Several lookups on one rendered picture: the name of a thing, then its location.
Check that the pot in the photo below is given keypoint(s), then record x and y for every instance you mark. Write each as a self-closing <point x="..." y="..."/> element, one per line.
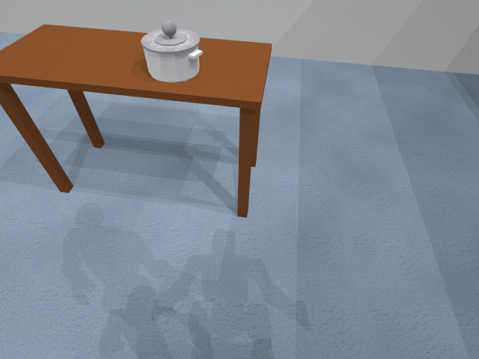
<point x="173" y="67"/>

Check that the table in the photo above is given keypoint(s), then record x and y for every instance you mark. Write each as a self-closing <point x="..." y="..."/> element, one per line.
<point x="232" y="73"/>

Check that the lid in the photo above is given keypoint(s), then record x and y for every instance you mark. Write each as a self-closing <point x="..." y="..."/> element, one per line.
<point x="182" y="41"/>

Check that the knob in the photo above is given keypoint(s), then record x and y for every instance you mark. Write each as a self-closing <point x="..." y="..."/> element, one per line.
<point x="169" y="28"/>

